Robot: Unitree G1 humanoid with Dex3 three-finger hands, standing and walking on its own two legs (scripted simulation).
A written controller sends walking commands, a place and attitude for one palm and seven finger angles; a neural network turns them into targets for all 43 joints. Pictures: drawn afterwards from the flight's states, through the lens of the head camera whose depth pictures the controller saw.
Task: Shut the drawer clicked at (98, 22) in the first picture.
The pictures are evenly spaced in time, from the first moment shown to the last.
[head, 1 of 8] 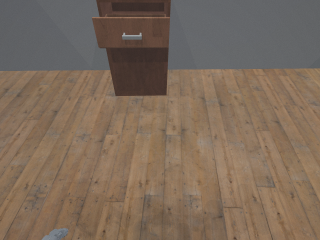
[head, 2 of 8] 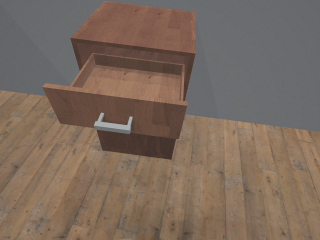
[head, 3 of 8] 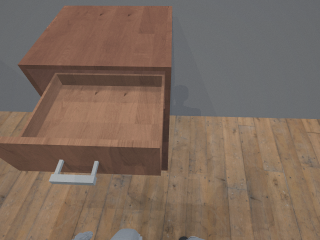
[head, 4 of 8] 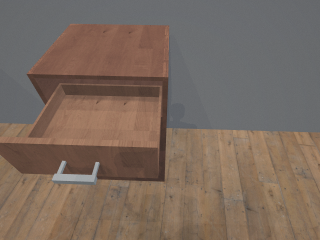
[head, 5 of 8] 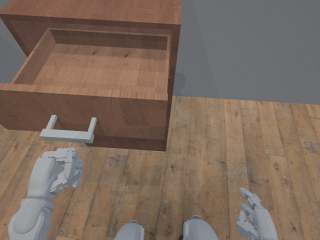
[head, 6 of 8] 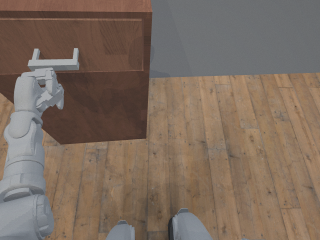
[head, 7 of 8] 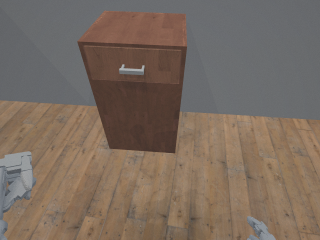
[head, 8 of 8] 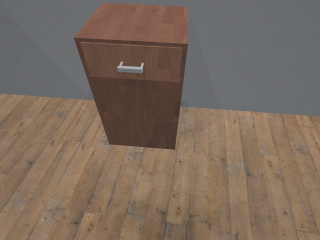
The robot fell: no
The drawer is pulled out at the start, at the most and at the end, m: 0.28 0.28 0.00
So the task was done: yes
